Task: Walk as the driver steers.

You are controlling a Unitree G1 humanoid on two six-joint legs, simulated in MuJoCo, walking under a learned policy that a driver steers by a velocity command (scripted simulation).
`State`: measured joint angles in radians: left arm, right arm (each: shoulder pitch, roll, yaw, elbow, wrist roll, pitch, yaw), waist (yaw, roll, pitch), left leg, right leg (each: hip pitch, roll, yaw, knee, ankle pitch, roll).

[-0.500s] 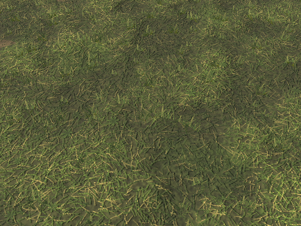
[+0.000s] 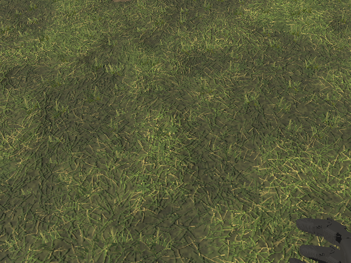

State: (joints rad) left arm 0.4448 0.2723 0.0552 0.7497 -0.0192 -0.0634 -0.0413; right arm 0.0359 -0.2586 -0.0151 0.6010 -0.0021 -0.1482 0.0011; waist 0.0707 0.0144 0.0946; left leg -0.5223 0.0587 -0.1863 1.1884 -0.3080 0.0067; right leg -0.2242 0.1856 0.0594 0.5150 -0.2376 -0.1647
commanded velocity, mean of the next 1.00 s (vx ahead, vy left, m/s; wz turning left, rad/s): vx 1.00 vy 0.00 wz -0.26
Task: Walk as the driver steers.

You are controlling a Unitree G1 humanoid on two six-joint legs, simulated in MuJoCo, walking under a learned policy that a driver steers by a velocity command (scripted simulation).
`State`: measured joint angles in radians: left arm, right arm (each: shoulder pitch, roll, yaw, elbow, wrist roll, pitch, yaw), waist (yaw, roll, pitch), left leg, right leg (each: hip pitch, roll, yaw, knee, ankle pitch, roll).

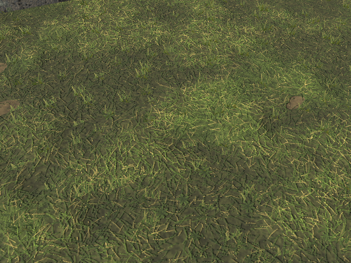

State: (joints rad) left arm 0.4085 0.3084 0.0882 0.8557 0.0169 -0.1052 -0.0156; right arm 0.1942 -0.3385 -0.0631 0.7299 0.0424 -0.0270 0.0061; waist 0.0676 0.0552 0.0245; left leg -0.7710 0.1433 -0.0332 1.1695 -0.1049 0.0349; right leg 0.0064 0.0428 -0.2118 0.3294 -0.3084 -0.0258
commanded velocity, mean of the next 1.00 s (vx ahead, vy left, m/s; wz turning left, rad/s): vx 0.88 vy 0.00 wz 0.92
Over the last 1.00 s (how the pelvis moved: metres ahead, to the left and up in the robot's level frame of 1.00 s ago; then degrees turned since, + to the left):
0.83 -0.19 0.00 -13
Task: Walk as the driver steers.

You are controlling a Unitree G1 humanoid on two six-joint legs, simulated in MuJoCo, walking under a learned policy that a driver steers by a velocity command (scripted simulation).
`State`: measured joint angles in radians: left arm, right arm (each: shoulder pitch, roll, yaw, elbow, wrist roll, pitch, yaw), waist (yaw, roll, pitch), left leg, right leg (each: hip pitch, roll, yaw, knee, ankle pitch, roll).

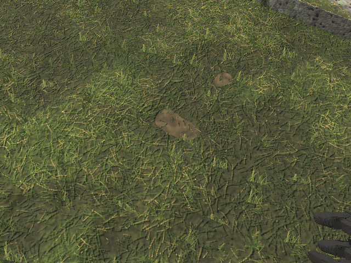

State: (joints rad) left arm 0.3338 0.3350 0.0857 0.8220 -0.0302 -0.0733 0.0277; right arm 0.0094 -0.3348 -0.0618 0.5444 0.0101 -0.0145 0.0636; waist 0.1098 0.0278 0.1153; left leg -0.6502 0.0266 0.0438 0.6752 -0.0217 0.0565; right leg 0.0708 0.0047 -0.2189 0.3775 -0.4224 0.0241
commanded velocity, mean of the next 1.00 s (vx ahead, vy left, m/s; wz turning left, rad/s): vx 0.08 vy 0.00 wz -0.63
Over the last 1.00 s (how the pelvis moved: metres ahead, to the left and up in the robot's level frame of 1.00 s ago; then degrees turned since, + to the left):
0.81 0.19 -0.01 55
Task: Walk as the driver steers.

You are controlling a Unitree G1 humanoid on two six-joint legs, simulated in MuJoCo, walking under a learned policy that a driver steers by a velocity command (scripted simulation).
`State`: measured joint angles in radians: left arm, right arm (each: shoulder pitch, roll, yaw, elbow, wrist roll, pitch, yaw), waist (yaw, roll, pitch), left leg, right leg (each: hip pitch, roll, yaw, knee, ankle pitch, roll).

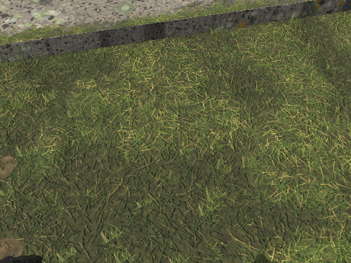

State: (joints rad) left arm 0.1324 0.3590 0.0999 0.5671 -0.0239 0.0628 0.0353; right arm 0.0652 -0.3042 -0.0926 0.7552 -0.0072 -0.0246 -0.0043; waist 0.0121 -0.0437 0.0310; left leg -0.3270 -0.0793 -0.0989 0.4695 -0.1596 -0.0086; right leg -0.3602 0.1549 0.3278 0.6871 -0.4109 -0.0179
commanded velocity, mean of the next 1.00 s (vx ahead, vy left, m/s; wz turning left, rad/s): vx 0.55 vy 0.00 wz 0.13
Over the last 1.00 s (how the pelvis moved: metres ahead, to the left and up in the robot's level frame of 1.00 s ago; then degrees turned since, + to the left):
0.19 -0.07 0.01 -43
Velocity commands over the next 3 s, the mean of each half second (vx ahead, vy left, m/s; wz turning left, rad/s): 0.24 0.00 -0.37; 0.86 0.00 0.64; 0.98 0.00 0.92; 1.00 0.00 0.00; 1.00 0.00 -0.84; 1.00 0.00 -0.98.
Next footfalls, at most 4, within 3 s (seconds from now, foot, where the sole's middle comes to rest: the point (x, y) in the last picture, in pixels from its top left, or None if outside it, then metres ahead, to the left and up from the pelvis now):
0.38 right None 0.00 -0.14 -0.77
0.82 left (173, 256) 0.47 0.03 -0.77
1.24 right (194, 153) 0.93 -0.06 -0.77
1.72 left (89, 125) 1.07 0.44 -0.77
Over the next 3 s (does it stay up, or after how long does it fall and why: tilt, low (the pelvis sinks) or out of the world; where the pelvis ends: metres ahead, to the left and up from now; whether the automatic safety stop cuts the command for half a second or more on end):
stays up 1.94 0.75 0.08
